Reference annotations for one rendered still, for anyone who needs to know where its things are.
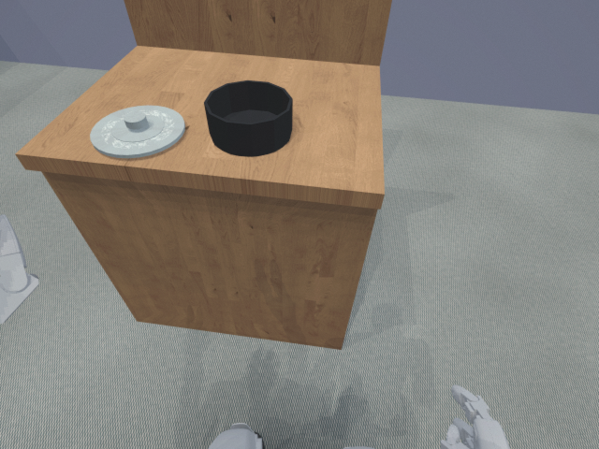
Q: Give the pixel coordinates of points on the lid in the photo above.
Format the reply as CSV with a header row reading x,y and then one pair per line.
x,y
111,137

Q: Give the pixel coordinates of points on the left robot hand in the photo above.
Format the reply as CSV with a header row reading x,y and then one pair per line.
x,y
16,285

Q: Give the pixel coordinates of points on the right robot hand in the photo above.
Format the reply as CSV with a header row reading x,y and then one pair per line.
x,y
486,433

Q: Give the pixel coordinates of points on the left robot thigh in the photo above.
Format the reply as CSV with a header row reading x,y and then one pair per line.
x,y
238,438

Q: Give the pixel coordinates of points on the table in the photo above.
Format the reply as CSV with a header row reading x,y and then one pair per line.
x,y
270,246

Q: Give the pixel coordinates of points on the knob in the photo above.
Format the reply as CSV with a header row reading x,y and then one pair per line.
x,y
135,120

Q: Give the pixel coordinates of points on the left robot shin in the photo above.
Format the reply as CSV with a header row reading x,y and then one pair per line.
x,y
241,425

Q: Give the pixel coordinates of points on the pot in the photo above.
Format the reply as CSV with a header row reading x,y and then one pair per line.
x,y
249,118

